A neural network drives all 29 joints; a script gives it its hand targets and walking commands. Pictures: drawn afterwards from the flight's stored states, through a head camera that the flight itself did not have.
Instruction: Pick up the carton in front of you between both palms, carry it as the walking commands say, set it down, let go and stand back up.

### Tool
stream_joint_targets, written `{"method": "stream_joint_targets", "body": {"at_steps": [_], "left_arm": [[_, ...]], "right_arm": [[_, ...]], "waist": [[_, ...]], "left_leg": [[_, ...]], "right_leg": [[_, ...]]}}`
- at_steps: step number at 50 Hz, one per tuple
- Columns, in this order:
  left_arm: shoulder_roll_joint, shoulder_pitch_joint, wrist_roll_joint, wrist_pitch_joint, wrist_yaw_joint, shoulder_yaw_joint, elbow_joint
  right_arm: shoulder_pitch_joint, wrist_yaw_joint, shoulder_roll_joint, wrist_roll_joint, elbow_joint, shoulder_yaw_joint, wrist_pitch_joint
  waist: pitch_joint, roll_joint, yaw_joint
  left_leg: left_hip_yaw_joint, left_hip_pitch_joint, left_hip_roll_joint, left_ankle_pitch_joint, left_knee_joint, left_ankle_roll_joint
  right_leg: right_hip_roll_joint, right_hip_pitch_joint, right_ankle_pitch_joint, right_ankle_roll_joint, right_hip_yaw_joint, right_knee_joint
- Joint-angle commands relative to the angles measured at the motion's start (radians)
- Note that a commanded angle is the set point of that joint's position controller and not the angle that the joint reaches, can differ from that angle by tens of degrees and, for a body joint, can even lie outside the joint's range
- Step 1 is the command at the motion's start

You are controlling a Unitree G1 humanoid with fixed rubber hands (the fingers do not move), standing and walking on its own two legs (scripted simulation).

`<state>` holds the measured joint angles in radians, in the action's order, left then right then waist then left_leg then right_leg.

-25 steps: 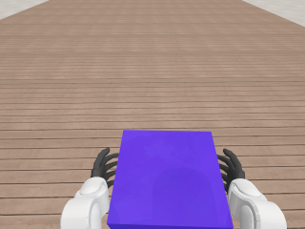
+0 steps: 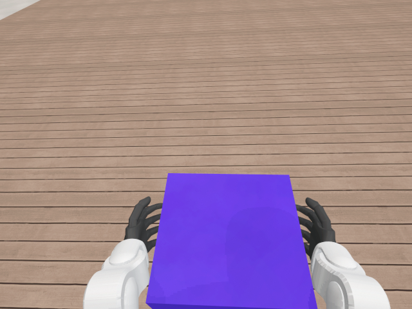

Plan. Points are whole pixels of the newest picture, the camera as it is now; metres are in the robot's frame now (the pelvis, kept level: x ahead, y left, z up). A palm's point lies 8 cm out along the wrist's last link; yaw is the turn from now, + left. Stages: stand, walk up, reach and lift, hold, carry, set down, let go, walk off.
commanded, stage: carry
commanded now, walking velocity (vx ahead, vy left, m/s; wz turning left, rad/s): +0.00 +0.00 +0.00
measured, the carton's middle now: (226, 256) +0.23 +0.00 +0.02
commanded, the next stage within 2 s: none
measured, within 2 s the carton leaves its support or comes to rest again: neither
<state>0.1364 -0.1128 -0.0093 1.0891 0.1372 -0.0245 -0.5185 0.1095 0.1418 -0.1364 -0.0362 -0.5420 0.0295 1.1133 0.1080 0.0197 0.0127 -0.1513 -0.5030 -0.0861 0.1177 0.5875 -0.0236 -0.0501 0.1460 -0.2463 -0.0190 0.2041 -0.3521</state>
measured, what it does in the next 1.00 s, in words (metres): steps on the spot: left foot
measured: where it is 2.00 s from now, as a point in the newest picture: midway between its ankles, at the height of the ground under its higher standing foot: outside the picture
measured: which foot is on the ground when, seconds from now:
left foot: up 0.00-0.04, down 0.06-1.00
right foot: down 0.00-1.00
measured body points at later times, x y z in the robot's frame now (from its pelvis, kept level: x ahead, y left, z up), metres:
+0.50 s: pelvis +0.09 +0.02 -0.02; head +0.08 +0.02 +0.43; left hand +0.34 +0.16 +0.05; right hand +0.33 -0.14 +0.05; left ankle +0.13 +0.11 -0.75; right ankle -0.04 -0.10 -0.75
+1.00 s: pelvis +0.05 +0.01 -0.02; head +0.03 +0.01 +0.43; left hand +0.34 +0.15 +0.01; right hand +0.33 -0.16 +0.01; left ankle +0.13 +0.11 -0.75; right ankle -0.04 -0.10 -0.75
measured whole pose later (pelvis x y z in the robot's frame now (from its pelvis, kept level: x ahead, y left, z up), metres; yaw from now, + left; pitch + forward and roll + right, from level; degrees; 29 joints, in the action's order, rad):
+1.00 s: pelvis +0.05 +0.01 -0.02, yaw -2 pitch +1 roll +0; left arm 0.13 0.14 -0.21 0.77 0.03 -0.13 0.10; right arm -0.15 0.03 -0.13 -0.20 0.11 0.14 0.77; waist 0.08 -0.01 0.00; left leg -0.21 -0.40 -0.09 0.14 0.52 0.03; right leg -0.05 0.14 -0.41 0.01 0.13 -0.53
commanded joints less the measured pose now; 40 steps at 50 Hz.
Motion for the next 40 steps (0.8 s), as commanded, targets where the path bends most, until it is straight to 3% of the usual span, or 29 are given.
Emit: {"method": "stream_joint_targets", "body": {"at_steps": [1,2,3,4,5,6,8,11,16,19,25,31,40], "left_arm": [[0.626,0.304,0.166,0.016,-0.033,0.531,-0.127],[0.599,0.306,0.159,0.028,-0.023,0.522,-0.122],[0.569,0.304,0.149,0.040,-0.010,0.508,-0.108],[0.545,0.318,0.148,0.053,0.003,0.505,-0.106],[0.526,0.312,0.156,0.068,0.011,0.515,-0.121],[0.532,0.337,0.167,0.077,0.014,0.528,-0.138],[0.580,0.367,0.172,0.081,0.010,0.540,-0.122],[0.649,0.371,0.170,0.071,-0.005,0.547,-0.116],[0.695,0.347,0.170,0.037,-0.026,0.556,-0.129],[0.672,0.340,0.158,0.027,-0.042,0.558,-0.111],[0.585,0.379,0.124,0.005,-0.090,0.537,-0.005],[0.578,0.472,0.094,-0.059,-0.133,0.494,0.110],[0.615,0.564,0.035,-0.193,-0.194,0.428,0.333]], "right_arm": [[-0.319,-0.022,-0.631,0.184,-0.114,-0.560,0.001],[-0.312,-0.017,-0.597,0.182,-0.112,-0.545,0.013],[-0.312,-0.011,-0.558,0.179,-0.105,-0.525,0.026],[-0.320,-0.004,-0.525,0.178,-0.094,-0.506,0.037],[-0.310,0.000,-0.514,0.182,-0.073,-0.492,0.041],[-0.289,0.002,-0.528,0.183,-0.052,-0.476,0.042],[-0.307,-0.004,-0.578,0.184,-0.034,-0.471,0.043],[-0.329,-0.022,-0.648,0.194,-0.038,-0.487,0.033],[-0.362,-0.040,-0.696,0.212,-0.092,-0.543,0.006],[-0.364,-0.055,-0.678,0.201,-0.078,-0.562,0.000],[-0.384,-0.099,-0.592,0.153,0.031,-0.540,-0.020],[-0.470,-0.139,-0.584,0.119,0.148,-0.495,-0.086],[-0.573,-0.203,-0.610,0.067,0.364,-0.430,-0.224]], "waist": [[0.120,-0.141,-0.001],[0.108,-0.105,-0.005],[0.118,-0.055,0.000],[0.149,0.045,0.003],[0.201,0.133,-0.005],[0.211,0.178,-0.008],[0.232,0.150,-0.006],[0.251,0.097,-0.011],[0.306,-0.007,-0.011],[0.289,-0.029,-0.011],[0.216,-0.045,-0.013],[0.146,-0.040,-0.013],[0.130,-0.033,-0.014]], "left_leg": [[-0.042,0.206,0.015,-0.156,-0.154,0.005],[-0.035,0.267,-0.004,-0.208,-0.217,0.003],[0.027,0.368,-0.077,-0.408,-0.208,0.010],[0.123,0.472,-0.178,-0.738,-0.153,0.051],[0.193,0.554,-0.224,-0.762,-0.127,0.130],[0.226,0.515,-0.228,-0.698,-0.167,0.147],[0.184,0.497,-0.189,-0.687,-0.164,0.130],[0.117,0.506,-0.131,-0.700,-0.101,0.094],[0.076,0.483,-0.103,-0.704,-0.027,0.096],[0.055,0.444,-0.092,-0.649,-0.012,0.091],[0.041,0.370,-0.082,-0.428,-0.012,0.079],[0.040,0.345,-0.082,-0.277,-0.053,0.065],[0.048,0.334,-0.083,-0.150,-0.094,0.059]], "right_leg": [[-0.177,-0.006,0.372,-0.029,-0.033,-0.027],[-0.160,0.021,0.344,-0.004,-0.028,-0.081],[-0.140,0.092,0.253,0.026,-0.027,-0.135],[-0.096,0.157,0.059,0.062,-0.050,-0.189],[-0.076,0.204,-0.078,0.075,-0.089,-0.190],[-0.063,0.186,-0.149,0.074,-0.089,-0.202],[-0.056,0.134,-0.128,0.070,-0.098,-0.134],[-0.062,0.073,0.044,0.074,-0.090,-0.058],[-0.085,0.010,0.322,0.070,-0.092,-0.103],[-0.097,0.008,0.387,0.067,-0.097,-0.127],[-0.115,0.021,0.379,0.054,-0.114,-0.116],[-0.111,0.069,0.222,0.034,-0.124,-0.082],[-0.104,0.104,0.077,0.016,-0.135,-0.051]]}}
